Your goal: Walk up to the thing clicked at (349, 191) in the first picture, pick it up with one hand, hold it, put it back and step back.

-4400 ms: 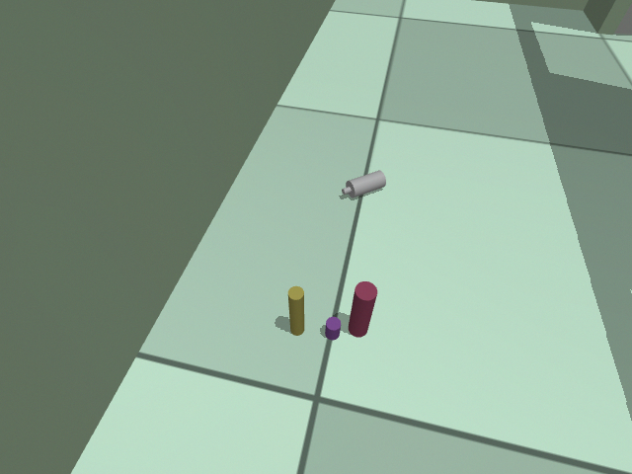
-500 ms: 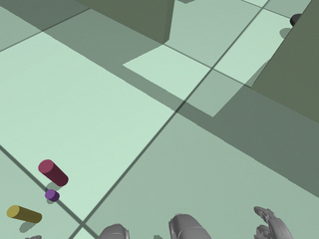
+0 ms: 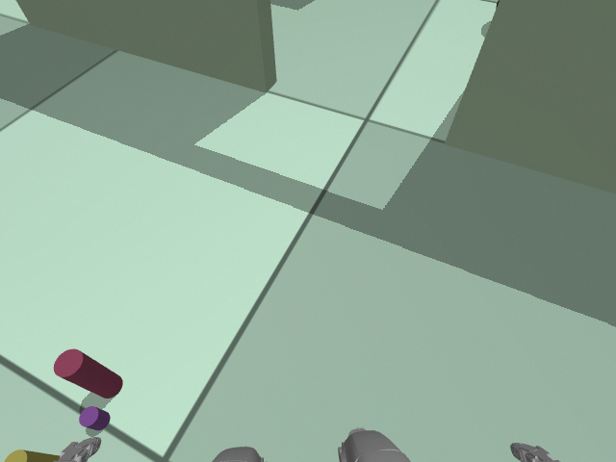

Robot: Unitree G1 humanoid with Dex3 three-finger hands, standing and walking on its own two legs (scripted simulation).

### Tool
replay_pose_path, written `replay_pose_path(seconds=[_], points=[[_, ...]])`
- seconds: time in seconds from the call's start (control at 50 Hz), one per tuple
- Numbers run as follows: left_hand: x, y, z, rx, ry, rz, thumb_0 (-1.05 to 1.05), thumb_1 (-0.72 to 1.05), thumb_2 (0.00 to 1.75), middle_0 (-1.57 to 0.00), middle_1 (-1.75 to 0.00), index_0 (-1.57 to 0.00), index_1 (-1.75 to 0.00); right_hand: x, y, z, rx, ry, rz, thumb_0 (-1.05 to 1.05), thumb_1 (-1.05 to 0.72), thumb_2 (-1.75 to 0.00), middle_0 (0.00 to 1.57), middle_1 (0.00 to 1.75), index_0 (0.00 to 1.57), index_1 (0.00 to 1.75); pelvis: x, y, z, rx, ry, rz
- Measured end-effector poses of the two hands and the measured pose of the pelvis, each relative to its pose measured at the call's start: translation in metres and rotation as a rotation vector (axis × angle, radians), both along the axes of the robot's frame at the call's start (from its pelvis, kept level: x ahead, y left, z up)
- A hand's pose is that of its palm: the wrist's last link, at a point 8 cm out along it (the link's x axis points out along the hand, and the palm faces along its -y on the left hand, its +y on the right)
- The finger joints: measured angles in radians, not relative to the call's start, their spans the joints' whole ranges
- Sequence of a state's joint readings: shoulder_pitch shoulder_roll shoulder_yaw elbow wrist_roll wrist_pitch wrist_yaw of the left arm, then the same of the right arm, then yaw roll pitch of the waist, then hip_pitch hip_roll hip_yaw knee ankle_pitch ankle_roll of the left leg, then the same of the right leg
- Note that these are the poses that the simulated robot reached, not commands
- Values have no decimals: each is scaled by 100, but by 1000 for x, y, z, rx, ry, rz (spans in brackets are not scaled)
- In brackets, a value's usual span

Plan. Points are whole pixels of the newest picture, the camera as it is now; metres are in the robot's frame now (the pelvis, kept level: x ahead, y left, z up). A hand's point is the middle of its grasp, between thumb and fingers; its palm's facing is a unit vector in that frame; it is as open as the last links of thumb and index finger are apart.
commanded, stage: walk up
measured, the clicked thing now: out of the picture +0.62 +1.29 -0.70
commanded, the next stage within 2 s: stand in 1.06 s
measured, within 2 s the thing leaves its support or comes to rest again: neither
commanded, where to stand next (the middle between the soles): +0.06 +0.02 m, yaw -3 degrees
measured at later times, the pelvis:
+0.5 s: pelvis -0.01 +0.01 +0.02, yaw -4 degrees
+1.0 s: pelvis +0.00 +0.01 +0.03, yaw -6 degrees
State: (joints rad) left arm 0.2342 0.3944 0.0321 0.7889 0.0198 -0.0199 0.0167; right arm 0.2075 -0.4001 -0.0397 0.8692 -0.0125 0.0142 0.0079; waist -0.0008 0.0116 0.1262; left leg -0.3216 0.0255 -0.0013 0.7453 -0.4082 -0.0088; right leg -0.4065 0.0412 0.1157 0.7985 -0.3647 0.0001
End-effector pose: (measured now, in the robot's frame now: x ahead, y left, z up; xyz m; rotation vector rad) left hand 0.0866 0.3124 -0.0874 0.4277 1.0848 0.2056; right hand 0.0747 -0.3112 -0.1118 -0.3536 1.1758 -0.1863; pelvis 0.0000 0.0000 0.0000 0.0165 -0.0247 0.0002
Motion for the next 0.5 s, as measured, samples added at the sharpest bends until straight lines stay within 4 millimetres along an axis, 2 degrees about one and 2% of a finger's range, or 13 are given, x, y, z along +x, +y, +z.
replay_pose_path(seconds=[0.1,0.2,0.32,0.5], points=[[13,-8,-8,-56,-9,-16,1,90,90,-21,-30,-21,-30,-20,7,16,-7,-11,-26,1,-91,-90,20,30,21,30,-1,4,7,-20,-16,-21],[17,-12,-11,-78,-26,-43,1,90,90,-21,-30,-21,-30,-22,4,23,-14,-48,-58,1,-90,-90,20,30,21,30,-6,3,9,-26,-34,-41],[12,-13,-2,-77,-8,-52,1,90,90,-21,-30,-21,-30,-24,5,22,4,-65,-74,1,-91,-90,20,30,21,30,-12,8,14,-19,-35,-58],[-3,0,8,-43,80,-35,1,90,90,-21,-30,-21,-30,-35,17,14,51,-5,-98,1,-91,-90,20,30,21,30,-12,14,23,-13,-17,-79]])
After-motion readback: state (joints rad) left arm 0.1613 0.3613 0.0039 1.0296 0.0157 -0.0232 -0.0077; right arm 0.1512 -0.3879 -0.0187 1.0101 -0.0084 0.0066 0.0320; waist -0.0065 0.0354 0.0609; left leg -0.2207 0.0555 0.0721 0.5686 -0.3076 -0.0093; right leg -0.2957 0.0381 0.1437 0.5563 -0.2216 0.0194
